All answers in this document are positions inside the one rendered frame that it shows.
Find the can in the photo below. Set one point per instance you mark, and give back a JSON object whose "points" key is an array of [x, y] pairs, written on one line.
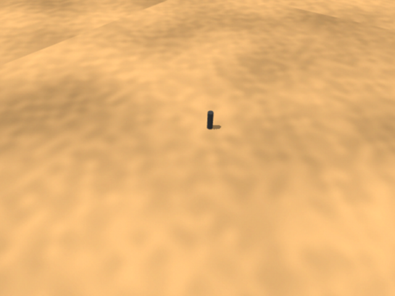
{"points": [[210, 116]]}

